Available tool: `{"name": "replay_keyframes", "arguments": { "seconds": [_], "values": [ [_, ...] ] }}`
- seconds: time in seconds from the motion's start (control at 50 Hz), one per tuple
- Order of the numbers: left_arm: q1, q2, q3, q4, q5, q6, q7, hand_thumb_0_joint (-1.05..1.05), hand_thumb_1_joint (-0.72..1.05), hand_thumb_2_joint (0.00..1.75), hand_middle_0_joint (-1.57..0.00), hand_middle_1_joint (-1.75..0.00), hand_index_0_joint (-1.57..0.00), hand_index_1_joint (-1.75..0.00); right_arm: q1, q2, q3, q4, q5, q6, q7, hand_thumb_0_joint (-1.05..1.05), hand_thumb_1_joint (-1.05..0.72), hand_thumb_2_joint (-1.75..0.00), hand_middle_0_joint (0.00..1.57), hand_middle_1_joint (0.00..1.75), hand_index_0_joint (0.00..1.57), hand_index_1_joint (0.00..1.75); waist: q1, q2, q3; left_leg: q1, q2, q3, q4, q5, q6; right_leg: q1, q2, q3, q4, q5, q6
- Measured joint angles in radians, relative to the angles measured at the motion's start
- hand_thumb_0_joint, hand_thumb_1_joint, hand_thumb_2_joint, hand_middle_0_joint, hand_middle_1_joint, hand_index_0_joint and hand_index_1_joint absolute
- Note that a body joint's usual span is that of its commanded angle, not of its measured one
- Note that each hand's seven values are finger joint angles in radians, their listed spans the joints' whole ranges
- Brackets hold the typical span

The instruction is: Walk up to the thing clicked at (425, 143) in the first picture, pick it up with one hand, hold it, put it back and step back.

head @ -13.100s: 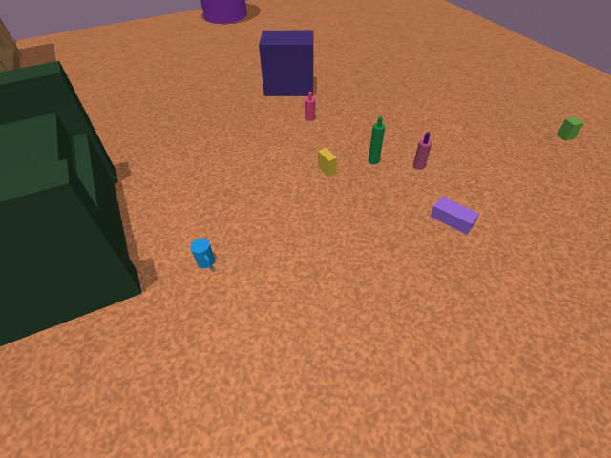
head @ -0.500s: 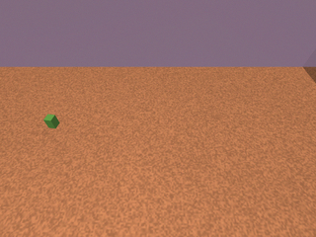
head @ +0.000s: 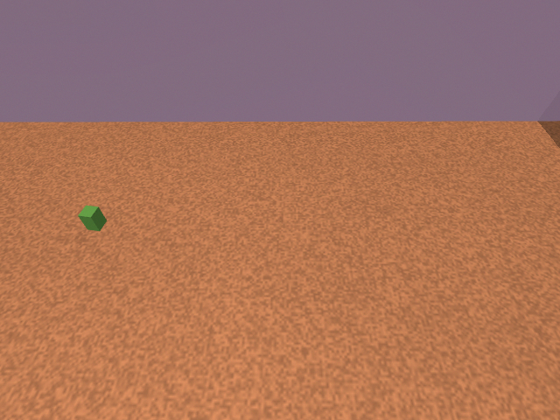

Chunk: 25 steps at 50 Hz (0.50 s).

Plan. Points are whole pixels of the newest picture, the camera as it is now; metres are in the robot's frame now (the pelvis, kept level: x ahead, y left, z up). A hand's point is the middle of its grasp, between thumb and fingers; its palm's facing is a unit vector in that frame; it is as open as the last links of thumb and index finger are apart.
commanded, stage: walk up
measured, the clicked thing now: out of the picture +0.21 +1.11 -0.68
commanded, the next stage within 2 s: none
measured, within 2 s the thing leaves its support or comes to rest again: neither
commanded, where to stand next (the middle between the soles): +1.09 +0.05 m, yaw +2 degrees
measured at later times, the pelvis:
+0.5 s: pelvis +0.15 +0.08 -0.01, yaw +1 degrees
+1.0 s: pelvis +0.41 +0.04 -0.01, yaw +0 degrees
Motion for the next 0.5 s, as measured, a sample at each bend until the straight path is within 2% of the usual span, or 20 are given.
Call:
{"name": "replay_keyframes", "arguments": {
  "seconds": [0.04, 0.06, 0.12, 0.18, 0.24, 0.26, 0.28, 0.3, 0.32, 0.36, 0.38, 0.42, 0.5],
  "values": [
    [0.028, 0.008, 0.019, -0.018, 0.011, -0.009, -0.019, 0.00, 0.90, 0.89, -0.21, -0.30, -0.20, -0.30, 0.033, -0.011, -0.018, -0.020, -0.008, -0.004, 0.018, 0.01, -0.90, -0.90, 0.20, 0.30, 0.20, 0.30, 0.004, 0.000, -0.027, -0.029, -0.002, -0.004, 0.077, -0.116, 0.024, -0.023, 0.000, 0.001, 0.065, -0.100, -0.018],
    [0.043, 0.012, 0.028, -0.027, 0.014, -0.014, -0.025, 0.00, 0.90, 0.89, -0.21, -0.30, -0.20, -0.30, 0.048, -0.021, -0.026, -0.027, -0.011, -0.003, 0.025, 0.01, -0.90, -0.90, 0.20, 0.30, 0.20, 0.30, 0.005, 0.006, -0.040, -0.045, 0.000, -0.008, 0.114, -0.155, 0.033, -0.028, 0.003, -0.002, 0.079, -0.118, -0.025],
    [0.070, 0.025, 0.047, -0.056, 0.020, -0.038, -0.032, 0.00, 0.90, 0.89, -0.21, -0.30, -0.20, -0.30, 0.071, -0.053, -0.047, -0.036, -0.018, 0.005, 0.029, 0.01, -0.90, -0.90, 0.20, 0.30, 0.20, 0.30, 0.018, 0.013, -0.037, -0.136, -0.008, -0.016, 0.303, -0.183, 0.034, -0.003, -0.004, -0.017, 0.046, -0.002, -0.020],
    [0.107, 0.035, 0.058, -0.076, 0.022, -0.045, -0.031, 0.00, 0.90, 0.89, -0.21, -0.30, -0.20, -0.30, 0.072, -0.083, -0.061, -0.044, -0.017, 0.006, 0.038, 0.01, -0.90, -0.90, 0.20, 0.30, 0.20, 0.30, 0.045, 0.035, -0.012, -0.215, 0.003, -0.029, 0.374, -0.190, 0.028, 0.056, 0.000, -0.026, -0.003, -0.016, -0.007],
    [0.144, 0.070, 0.064, -0.075, 0.024, -0.031, -0.034, 0.00, 0.90, 0.89, -0.21, -0.30, -0.20, -0.30, 0.069, -0.089, -0.071, -0.073, -0.013, -0.009, 0.052, 0.01, -0.90, -0.90, 0.20, 0.30, 0.20, 0.30, 0.053, 0.027, 0.005, -0.256, 0.026, -0.029, 0.307, -0.148, 0.022, 0.102, -0.008, -0.031, -0.017, -0.045, 0.007],
    [0.153, 0.084, 0.065, -0.073, 0.023, -0.025, -0.035, 0.00, 0.90, 0.89, -0.21, -0.30, -0.20, -0.30, 0.069, -0.088, -0.074, -0.085, -0.012, -0.017, 0.056, 0.01, -0.90, -0.90, 0.20, 0.30, 0.20, 0.30, 0.052, 0.019, 0.010, -0.254, 0.033, -0.025, 0.261, -0.101, 0.019, 0.109, -0.014, -0.033, 0.000, -0.066, 0.014],
    [0.160, 0.098, 0.068, -0.069, 0.020, -0.018, -0.035, 0.00, 0.90, 0.89, -0.21, -0.30, -0.20, -0.30, 0.070, -0.085, -0.078, -0.097, -0.012, -0.026, 0.057, 0.01, -0.90, -0.90, 0.20, 0.30, 0.20, 0.30, 0.049, 0.004, 0.015, -0.243, 0.032, -0.013, 0.230, -0.001, 0.008, 0.109, -0.027, -0.033, 0.038, -0.098, 0.019],
    [0.165, 0.111, 0.070, -0.066, 0.019, -0.012, -0.035, 0.00, 0.90, 0.89, -0.21, -0.30, -0.20, -0.30, 0.068, -0.079, -0.084, -0.108, -0.014, -0.038, 0.055, 0.01, -0.90, -0.90, 0.20, 0.30, 0.20, 0.30, 0.047, -0.021, 0.024, -0.230, 0.017, 0.006, 0.227, 0.078, 0.007, 0.090, -0.052, -0.024, 0.116, -0.142, 0.008],
    [0.167, 0.118, 0.071, -0.061, 0.016, -0.005, -0.031, 0.00, 0.90, 0.89, -0.21, -0.30, -0.20, -0.30, 0.065, -0.072, -0.089, -0.121, -0.018, -0.050, 0.050, 0.01, -0.90, -0.90, 0.20, 0.30, 0.20, 0.30, 0.044, -0.046, 0.033, -0.222, 0.000, 0.028, 0.252, 0.062, 0.012, 0.044, -0.069, 0.004, 0.246, -0.188, -0.012],
    [0.162, 0.112, 0.064, -0.055, 0.009, 0.007, -0.025, 0.01, 0.90, 0.89, -0.20, -0.30, -0.20, -0.30, 0.075, -0.061, -0.090, -0.144, -0.018, -0.062, 0.040, 0.01, -0.90, -0.90, 0.20, 0.30, 0.20, 0.30, 0.019, -0.055, 0.033, -0.201, -0.012, 0.039, 0.270, 0.002, 0.027, -0.072, -0.021, 0.075, 0.513, -0.222, -0.038],
    [0.157, 0.108, 0.056, -0.056, 0.006, 0.008, -0.025, 0.01, 0.90, 0.89, -0.20, -0.30, -0.20, -0.30, 0.085, -0.056, -0.086, -0.149, -0.012, -0.061, 0.038, 0.01, -0.90, -0.90, 0.20, 0.30, 0.20, 0.30, 0.007, -0.053, 0.030, -0.178, -0.015, 0.038, 0.254, -0.010, 0.036, -0.124, 0.004, 0.084, 0.606, -0.212, -0.046],
    [0.144, 0.100, 0.043, -0.069, -0.005, -0.002, -0.029, 0.01, 0.90, 0.89, -0.20, -0.30, -0.20, -0.30, 0.111, -0.047, -0.072, -0.153, -0.006, -0.055, 0.034, 0.01, -0.90, -0.90, 0.20, 0.30, 0.20, 0.30, -0.001, -0.053, 0.023, -0.117, -0.019, 0.044, 0.193, -0.009, 0.044, -0.220, 0.024, 0.081, 0.697, -0.152, -0.047],
    [0.119, 0.094, 0.038, -0.107, -0.012, -0.022, -0.047, 0.01, 0.90, 0.89, -0.20, -0.30, -0.20, -0.30, 0.165, -0.031, -0.052, -0.158, 0.005, -0.063, 0.030, 0.01, -0.90, -0.90, 0.20, 0.30, 0.20, 0.30, -0.010, -0.067, 0.019, 0.003, -0.041, 0.060, 0.071, 0.002, 0.041, -0.355, -0.008, 0.077, 0.641, -0.020, -0.018]
  ]
}}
